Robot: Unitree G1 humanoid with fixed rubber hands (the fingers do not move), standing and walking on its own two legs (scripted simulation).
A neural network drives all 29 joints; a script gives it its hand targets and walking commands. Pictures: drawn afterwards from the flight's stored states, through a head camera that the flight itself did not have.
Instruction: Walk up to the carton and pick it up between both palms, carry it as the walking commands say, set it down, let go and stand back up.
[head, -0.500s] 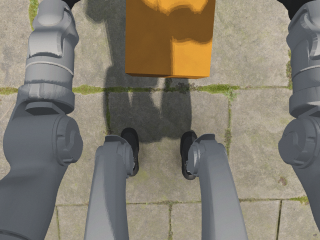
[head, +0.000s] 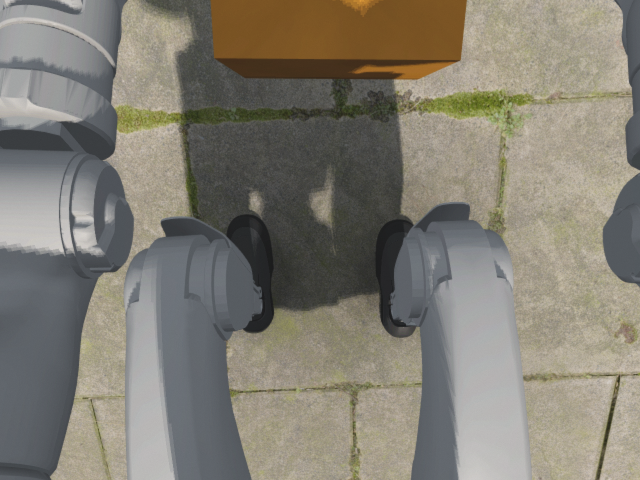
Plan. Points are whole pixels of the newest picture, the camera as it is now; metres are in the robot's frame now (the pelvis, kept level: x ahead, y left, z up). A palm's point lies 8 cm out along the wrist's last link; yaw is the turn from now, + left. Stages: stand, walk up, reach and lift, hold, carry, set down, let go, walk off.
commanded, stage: reach and lift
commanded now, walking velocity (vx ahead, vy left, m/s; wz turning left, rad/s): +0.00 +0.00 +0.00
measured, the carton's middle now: out of the picture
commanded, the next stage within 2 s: none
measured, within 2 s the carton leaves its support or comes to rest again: neither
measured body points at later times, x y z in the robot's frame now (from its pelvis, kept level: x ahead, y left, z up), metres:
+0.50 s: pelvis +0.02 -0.01 -0.07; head +0.41 -0.01 +0.14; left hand +0.60 +0.17 -0.27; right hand +0.58 -0.24 -0.26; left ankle +0.14 +0.12 -0.39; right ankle +0.12 -0.13 -0.39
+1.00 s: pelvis +0.01 +0.00 -0.06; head +0.40 -0.01 +0.15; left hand +0.60 +0.15 -0.26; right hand +0.58 -0.22 -0.25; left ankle +0.14 +0.12 -0.39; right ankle +0.12 -0.13 -0.39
